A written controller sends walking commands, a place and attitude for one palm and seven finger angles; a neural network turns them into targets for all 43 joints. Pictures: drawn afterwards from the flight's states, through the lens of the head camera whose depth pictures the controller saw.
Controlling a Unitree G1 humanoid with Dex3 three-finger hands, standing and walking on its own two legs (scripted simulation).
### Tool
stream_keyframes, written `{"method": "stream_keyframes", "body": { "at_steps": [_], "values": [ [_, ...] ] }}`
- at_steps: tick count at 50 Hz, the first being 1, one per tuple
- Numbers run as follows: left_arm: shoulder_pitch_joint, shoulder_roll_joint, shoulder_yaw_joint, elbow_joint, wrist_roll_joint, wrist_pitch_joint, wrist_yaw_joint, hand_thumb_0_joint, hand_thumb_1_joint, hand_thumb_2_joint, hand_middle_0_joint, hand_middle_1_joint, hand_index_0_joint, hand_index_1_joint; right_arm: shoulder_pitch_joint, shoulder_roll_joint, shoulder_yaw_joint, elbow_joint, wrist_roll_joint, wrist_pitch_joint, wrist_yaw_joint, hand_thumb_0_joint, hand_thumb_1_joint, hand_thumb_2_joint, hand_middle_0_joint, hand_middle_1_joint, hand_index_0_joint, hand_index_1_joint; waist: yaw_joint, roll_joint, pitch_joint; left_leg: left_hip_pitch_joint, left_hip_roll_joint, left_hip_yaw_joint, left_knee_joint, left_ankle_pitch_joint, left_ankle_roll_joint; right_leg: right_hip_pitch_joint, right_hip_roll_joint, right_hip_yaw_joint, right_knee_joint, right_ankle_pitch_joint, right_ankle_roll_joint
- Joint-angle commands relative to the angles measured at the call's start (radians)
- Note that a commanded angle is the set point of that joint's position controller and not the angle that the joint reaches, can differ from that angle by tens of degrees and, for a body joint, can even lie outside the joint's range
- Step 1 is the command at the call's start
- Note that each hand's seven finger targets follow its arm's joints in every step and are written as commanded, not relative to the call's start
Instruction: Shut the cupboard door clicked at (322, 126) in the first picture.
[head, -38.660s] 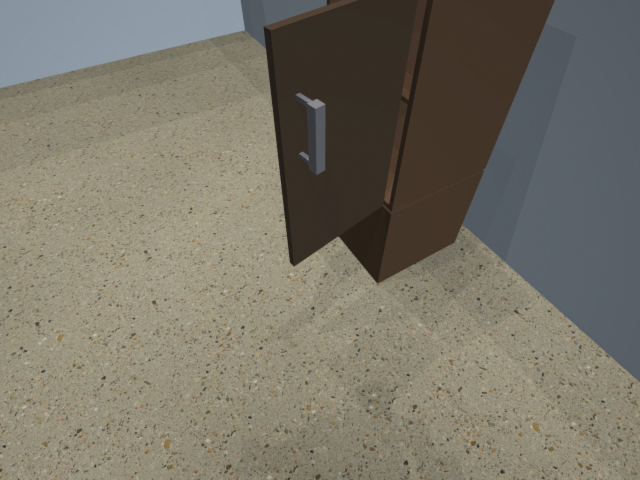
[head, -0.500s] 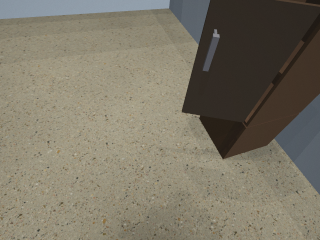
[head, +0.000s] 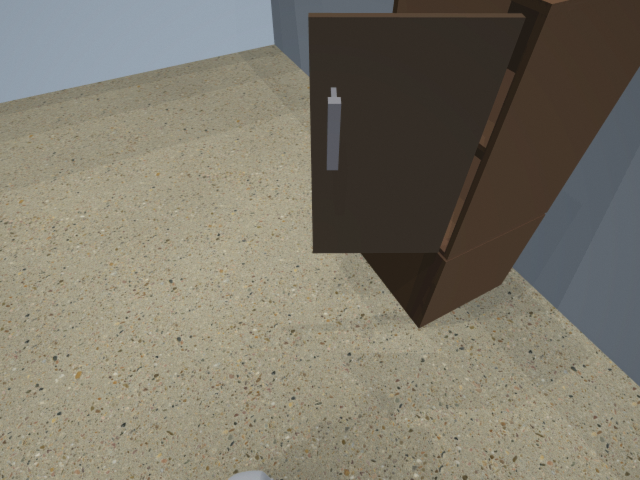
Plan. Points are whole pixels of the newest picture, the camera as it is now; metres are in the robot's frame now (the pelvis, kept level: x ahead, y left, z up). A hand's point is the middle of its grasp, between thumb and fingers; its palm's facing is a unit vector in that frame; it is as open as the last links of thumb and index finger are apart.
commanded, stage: take the last steps up to it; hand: left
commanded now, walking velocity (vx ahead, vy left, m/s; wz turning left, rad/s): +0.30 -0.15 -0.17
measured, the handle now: (332, 129) +0.70 +0.00 +0.06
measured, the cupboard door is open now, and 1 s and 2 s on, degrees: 62 62 62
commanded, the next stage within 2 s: come to a stop and stand still in 0.44 s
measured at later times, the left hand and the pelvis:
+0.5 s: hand (242, 389) +0.28 +0.14 -0.16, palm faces -0.13 -0.97 -0.19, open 7.4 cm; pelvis +0.17 -0.05 +0.00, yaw -5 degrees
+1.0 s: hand (259, 379) +0.31 +0.12 -0.18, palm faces -0.01 -0.97 -0.24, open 7.3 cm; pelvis +0.24 -0.08 +0.00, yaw -3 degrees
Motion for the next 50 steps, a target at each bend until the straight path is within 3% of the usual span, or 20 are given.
{"method": "stream_keyframes", "body": {
  "at_steps": [1,4,7,8,9,10,13,16,21,25,27,28,29,30,31,33,35,43,47,50],
  "values": [
    [0.02,0.168,0.03,-0.023,0.003,-0.024,0.011,0.0,0.9,0.9,-0.2,-0.3,-0.2,-0.3,-0.101,-0.045,-0.003,-0.126,0.004,-0.042,0.004,0.0,-0.9,-0.9,0.2,0.3,0.2,0.3,0.01,-0.146,0.075,-0.126,0.011,0.013,-0.127,0.077,-0.004,0.018,-0.235,0.206,-0.195,0.196,-0.18],
    [0.025,0.179,0.033,-0.003,0.003,-0.019,0.008,0.0,0.9,0.9,-0.2,-0.3,-0.2,-0.3,-0.106,-0.041,0.001,-0.129,0.008,-0.054,0.001,0.0,-0.9,-0.9,0.2,0.3,0.2,0.3,0.005,-0.135,0.065,-0.031,-0.012,0.045,-0.274,0.103,0.007,0.023,-0.222,0.194,-0.153,0.277,-0.166],
    [-0.019,0.172,0.036,-0.001,-0.007,-0.013,0.004,0.0,0.9,0.9,-0.2,-0.3,-0.2,-0.3,0.086,-0.08,-0.012,-0.061,0.004,-0.07,-0.017,0.0,-0.9,-0.9,0.2,0.3,0.2,0.3,-0.091,-0.064,-0.01,0.309,-0.043,0.062,-0.475,0.249,0.015,-0.082,-0.155,0.137,0.099,0.38,-0.114],
    [0.011,0.132,0.032,-0.015,-0.013,-0.011,-0.002,0.0,0.9,0.9,-0.2,-0.3,-0.2,-0.3,0.216,-0.157,-0.028,-0.03,-0.008,-0.078,-0.029,0.0,-0.9,-0.9,0.2,0.3,0.2,0.3,-0.13,0.079,-0.103,0.524,0.086,-0.14,-0.561,0.22,0.065,-0.212,-0.08,0.089,0.331,0.262,-0.058],
    [0.074,0.08,0.019,-0.032,-0.018,-0.006,-0.012,0.0,0.9,0.9,-0.2,-0.3,-0.2,-0.3,0.305,-0.259,-0.045,-0.009,-0.022,-0.08,-0.039,0.0,-0.9,-0.9,0.2,0.3,0.2,0.3,-0.126,0.337,-0.174,0.701,0.397,-0.561,-0.693,0.175,0.187,-0.461,0.035,0.013,0.661,-0.221,0.001],
    [0.022,0.133,0.021,-0.05,0.0,-0.003,-0.01,0.0,0.9,0.9,-0.2,-0.3,-0.2,-0.3,0.279,-0.263,-0.038,-0.017,-0.008,-0.071,-0.046,0.0,-0.9,-0.9,0.2,0.3,0.2,0.3,-0.122,0.218,-0.153,0.594,0.46,-0.652,-0.771,0.058,0.23,-0.495,0.0,0.125,0.825,-0.27,-0.004],
    [-0.068,0.11,0.033,-0.061,0.014,0.011,-0.03,0.0,0.9,0.9,-0.2,-0.3,-0.2,-0.3,0.083,-0.152,-0.015,-0.069,-0.004,-0.077,-0.046,0.0,-0.9,-0.9,0.2,0.3,0.2,0.3,-0.034,0.099,0.08,0.263,0.369,-0.432,-0.849,-0.025,0.188,-0.52,-0.113,0.126,0.87,-0.065,0.03],
    [-0.014,0.072,0.032,-0.046,0.011,0.034,-0.039,0.0,0.9,0.9,-0.2,-0.3,-0.2,-0.3,0.049,-0.125,-0.011,-0.062,-0.002,-0.088,-0.042,0.0,-0.9,-0.9,0.2,0.3,0.2,0.3,0.01,0.104,0.037,0.252,0.269,-0.159,-0.825,0.159,0.15,-0.447,-0.125,0.081,0.699,0.018,0.058],
    [-0.084,0.053,0.019,-0.069,0.005,0.032,-0.036,0.0,0.9,0.9,-0.2,-0.3,-0.2,-0.3,0.058,-0.125,-0.026,-0.05,-0.001,-0.072,-0.022,0.0,-0.9,-0.9,0.2,0.3,0.2,0.3,-0.005,0.137,0.037,0.243,0.219,-0.014,-0.801,0.253,0.144,-0.354,-0.112,-0.003,0.392,0.096,0.085],
    [-0.08,0.078,0.022,-0.072,0.006,0.019,-0.036,0.0,0.9,0.9,-0.2,-0.3,-0.2,-0.3,0.038,-0.147,-0.041,-0.046,0.001,-0.057,-0.017,0.0,-0.9,-0.9,0.2,0.3,0.2,0.3,0.009,0.144,0.015,0.228,0.224,-0.01,-0.712,0.214,0.124,-0.208,-0.078,-0.051,0.222,0.128,0.082],
    [0.012,0.124,0.03,-0.04,0.007,0.004,-0.028,0.0,0.9,0.9,-0.2,-0.3,-0.2,-0.3,0.038,-0.118,-0.036,-0.039,0.003,-0.047,-0.011,0.0,-0.9,-0.9,0.2,0.3,0.2,0.3,0.052,0.033,0.001,0.165,0.155,0.034,-0.551,0.204,0.073,-0.026,-0.048,-0.057,0.086,0.158,0.067],
    [0.104,0.173,0.04,-0.011,0.009,-0.014,-0.016,0.0,0.9,0.9,-0.2,-0.3,-0.2,-0.3,0.042,-0.074,-0.021,-0.043,0.011,-0.047,-0.005,0.0,-0.9,-0.9,0.2,0.3,0.2,0.3,0.1,-0.104,-0.042,0.054,0.064,0.101,-0.362,0.128,0.03,0.124,-0.154,0.063,0.014,0.214,0.037],
    [0.179,0.259,0.052,0.016,0.008,-0.029,0.004,0.0,0.9,0.9,-0.2,-0.3,-0.2,-0.3,0.039,0.024,0.006,-0.07,0.021,-0.049,-0.002,0.0,-0.9,-0.9,0.2,0.3,0.2,0.3,0.116,-0.341,-0.101,-0.079,-0.062,0.101,-0.116,-0.229,0.004,0.215,-0.387,0.334,-0.06,0.488,-0.05],
    [0.154,0.252,0.035,0.013,-0.005,-0.031,0.015,0.0,0.9,0.9,-0.2,-0.3,-0.2,-0.3,0.011,0.01,0.013,-0.089,0.031,-0.038,-0.015,0.0,-0.9,-0.9,0.2,0.3,0.2,0.3,0.098,-0.211,-0.1,-0.014,-0.026,-0.031,-0.062,-0.261,0.01,0.111,-0.435,0.324,-0.055,0.756,-0.109],
    [0.075,0.233,0.029,0.011,0.0,-0.042,0.027,0.0,0.9,0.9,-0.2,-0.3,-0.2,-0.3,0.069,0.014,0.017,-0.056,0.033,-0.033,-0.022,0.0,-0.9,-0.9,0.2,0.3,0.2,0.3,0.047,-0.334,-0.158,0.009,-0.022,-0.06,-0.013,-0.223,0.002,0.134,-0.412,0.336,-0.011,0.972,-0.124],
    [-0.026,0.184,0.017,-0.018,0.0,-0.028,0.048,0.0,0.9,0.9,-0.2,-0.3,-0.2,-0.3,0.081,-0.015,0.014,-0.014,0.044,-0.024,-0.026,0.0,-0.9,-0.9,0.2,0.3,0.2,0.3,0.026,-0.257,-0.156,0.048,-0.017,-0.084,-0.026,-0.154,0.0,0.108,-0.384,0.22,0.044,1.087,-0.129],
    [-0.028,0.182,0.019,-0.024,0.0,-0.016,0.054,0.0,0.9,0.9,-0.2,-0.3,-0.2,-0.3,0.036,-0.01,0.014,-0.014,0.04,-0.002,-0.024,0.0,-0.9,-0.9,0.2,0.3,0.2,0.3,0.032,-0.167,-0.143,0.062,-0.051,-0.075,-0.016,-0.117,-0.007,0.068,-0.379,0.188,0.032,1.069,-0.121],
    [-0.056,0.194,0.044,-0.06,0.006,0.006,0.07,0.0,0.9,0.9,-0.2,-0.3,-0.2,-0.3,-0.1,-0.032,-0.01,-0.102,0.022,0.043,-0.002,0.0,-0.9,-0.9,0.2,0.3,0.2,0.3,0.039,-0.165,-0.083,-0.003,-0.082,-0.117,0.036,-0.028,-0.021,-0.02,-0.41,0.161,-0.022,0.832,-0.152],
    [-0.075,0.212,0.047,-0.079,0.015,0.013,0.058,0.0,0.9,0.9,-0.2,-0.3,-0.2,-0.3,-0.105,-0.03,-0.006,-0.122,0.029,0.022,0.0,0.0,-0.9,-0.9,0.2,0.3,0.2,0.3,0.033,-0.225,-0.095,0.103,-0.084,-0.078,-0.232,-0.011,-0.01,-0.03,-0.37,0.153,0.013,0.725,-0.134],
    [-0.063,0.206,0.041,-0.073,0.001,0.026,0.052,0.0,0.9,0.9,-0.2,-0.3,-0.2,-0.3,-0.03,-0.056,-0.003,-0.103,0.026,0.004,0.0,0.0,-0.9,-0.9,0.2,0.3,0.2,0.3,0.001,-0.197,-0.114,0.342,-0.073,-0.05,-0.588,0.277,0.004,-0.136,-0.287,0.115,0.109,0.452,-0.032]
  ]
}}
